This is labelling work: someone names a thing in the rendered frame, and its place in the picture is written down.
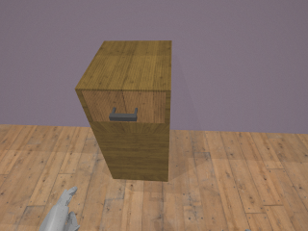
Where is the handle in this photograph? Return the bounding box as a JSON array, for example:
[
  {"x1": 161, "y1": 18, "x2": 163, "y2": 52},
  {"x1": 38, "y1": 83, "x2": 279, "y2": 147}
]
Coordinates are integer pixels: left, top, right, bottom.
[{"x1": 109, "y1": 107, "x2": 138, "y2": 122}]

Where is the drawer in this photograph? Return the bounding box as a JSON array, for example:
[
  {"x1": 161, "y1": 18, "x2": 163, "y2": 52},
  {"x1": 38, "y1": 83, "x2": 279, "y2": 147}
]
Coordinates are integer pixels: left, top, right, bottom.
[{"x1": 82, "y1": 90, "x2": 167, "y2": 123}]

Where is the robot left hand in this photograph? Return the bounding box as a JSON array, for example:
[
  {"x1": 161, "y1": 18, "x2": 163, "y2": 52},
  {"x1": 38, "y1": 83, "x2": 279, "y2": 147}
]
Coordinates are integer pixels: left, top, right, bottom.
[{"x1": 38, "y1": 186, "x2": 81, "y2": 231}]

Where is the cabinet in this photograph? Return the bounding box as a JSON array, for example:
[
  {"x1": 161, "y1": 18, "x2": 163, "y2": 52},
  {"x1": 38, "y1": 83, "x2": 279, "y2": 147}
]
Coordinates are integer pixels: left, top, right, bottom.
[{"x1": 75, "y1": 40, "x2": 172, "y2": 182}]

